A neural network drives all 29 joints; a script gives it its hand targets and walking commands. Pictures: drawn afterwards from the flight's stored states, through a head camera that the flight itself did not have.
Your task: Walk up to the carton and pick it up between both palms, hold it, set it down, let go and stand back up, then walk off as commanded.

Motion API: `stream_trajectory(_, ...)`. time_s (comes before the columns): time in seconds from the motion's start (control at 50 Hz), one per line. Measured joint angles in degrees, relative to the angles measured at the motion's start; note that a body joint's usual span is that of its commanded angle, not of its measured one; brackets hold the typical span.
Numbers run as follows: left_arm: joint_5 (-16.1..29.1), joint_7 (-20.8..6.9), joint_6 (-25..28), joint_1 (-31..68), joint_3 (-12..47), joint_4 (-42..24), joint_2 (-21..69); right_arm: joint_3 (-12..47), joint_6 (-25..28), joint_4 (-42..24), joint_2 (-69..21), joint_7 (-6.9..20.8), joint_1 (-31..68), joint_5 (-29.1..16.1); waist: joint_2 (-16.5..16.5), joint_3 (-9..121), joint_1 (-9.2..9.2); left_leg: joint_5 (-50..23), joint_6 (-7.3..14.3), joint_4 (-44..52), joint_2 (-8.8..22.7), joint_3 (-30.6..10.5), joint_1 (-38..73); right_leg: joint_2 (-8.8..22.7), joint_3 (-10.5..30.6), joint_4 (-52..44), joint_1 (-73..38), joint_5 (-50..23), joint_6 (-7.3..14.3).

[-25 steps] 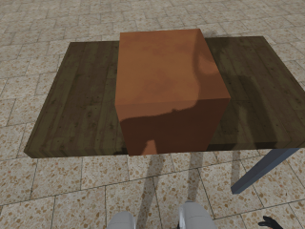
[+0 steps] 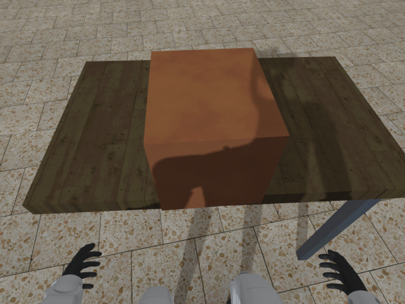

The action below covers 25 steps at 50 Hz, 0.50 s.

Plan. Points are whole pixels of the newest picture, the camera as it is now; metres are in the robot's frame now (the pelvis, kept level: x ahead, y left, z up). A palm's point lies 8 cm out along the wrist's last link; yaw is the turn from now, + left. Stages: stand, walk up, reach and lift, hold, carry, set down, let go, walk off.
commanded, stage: reach and lift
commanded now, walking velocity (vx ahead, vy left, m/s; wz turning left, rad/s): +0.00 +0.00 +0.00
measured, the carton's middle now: (207, 129) +0.42 +0.00 +0.10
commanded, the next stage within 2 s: none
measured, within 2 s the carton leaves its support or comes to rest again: neither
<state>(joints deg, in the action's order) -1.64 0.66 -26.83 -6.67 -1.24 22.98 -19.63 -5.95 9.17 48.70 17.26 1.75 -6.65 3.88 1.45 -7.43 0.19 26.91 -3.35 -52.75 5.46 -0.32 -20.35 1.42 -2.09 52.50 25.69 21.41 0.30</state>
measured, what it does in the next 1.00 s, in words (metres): stands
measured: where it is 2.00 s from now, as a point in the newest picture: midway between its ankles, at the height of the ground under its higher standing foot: outside the picture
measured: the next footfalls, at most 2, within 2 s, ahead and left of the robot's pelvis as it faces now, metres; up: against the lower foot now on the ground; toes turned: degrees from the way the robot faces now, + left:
none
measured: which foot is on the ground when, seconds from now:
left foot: down 0.00-1.00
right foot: down 0.00-1.00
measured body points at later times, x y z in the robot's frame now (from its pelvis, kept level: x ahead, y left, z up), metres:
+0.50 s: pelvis -0.02 +0.00 +0.03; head -0.04 +0.01 +0.47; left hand +0.15 +0.26 -0.02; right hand +0.16 -0.25 -0.01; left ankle +0.02 +0.17 -0.69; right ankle +0.07 -0.11 -0.69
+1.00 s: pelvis -0.02 +0.02 +0.04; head -0.06 +0.02 +0.49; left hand +0.15 +0.25 +0.06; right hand +0.19 -0.20 +0.06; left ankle +0.02 +0.17 -0.69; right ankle +0.01 -0.09 -0.69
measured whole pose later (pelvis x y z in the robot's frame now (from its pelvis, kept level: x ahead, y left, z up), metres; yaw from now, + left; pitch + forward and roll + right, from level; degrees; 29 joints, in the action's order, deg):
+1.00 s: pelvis -0.02 +0.02 +0.04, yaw +5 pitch -9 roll +1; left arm 10.4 6.6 -19.0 -19.3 3.2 -5.8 -15.0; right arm -5.9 -8.7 1.8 10.8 0.9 -19.7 -6.9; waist 1.4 -5.2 -1.4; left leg 12.1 -1.5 -29.5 1.3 -0.8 -8.3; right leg -0.1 1.0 32.5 6.7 16.7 0.6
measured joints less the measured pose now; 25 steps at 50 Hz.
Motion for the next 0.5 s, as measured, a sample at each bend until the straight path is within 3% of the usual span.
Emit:
stream_trajectory(0.22,0.00,1.70,4.27,-5.49,0.00,-3.90,0.55,0.01,-3.43,-10.94,-1.28,0.32,-5.91,-1.12,-0.03,-0.03,-0.67,-5.07,0.00,8.86,0.00,0.31,5.90,-0.40,-0.11,-10.04,-6.68,-5.54,0.00)
stream_trajectory(0.42,1.45,1.88,8.59,-5.78,0.01,-6.16,2.19,0.01,-6.37,-20.62,-3.14,0.26,-8.66,-2.53,-0.89,-0.02,-0.73,-6.42,0.02,10.01,-0.02,-1.67,7.28,-1.76,-0.10,-12.09,-9.49,-6.53,0.00)
stream_trajectory(0.5,5.04,1.92,6.76,-5.91,0.01,-10.78,2.30,0.00,-9.50,-26.82,-5.75,-1.16,-10.23,-5.20,1.88,0.00,-0.72,-9.25,0.02,13.75,-2.74,-1.64,8.59,0.94,-0.01,-12.13,-9.68,-6.55,0.14)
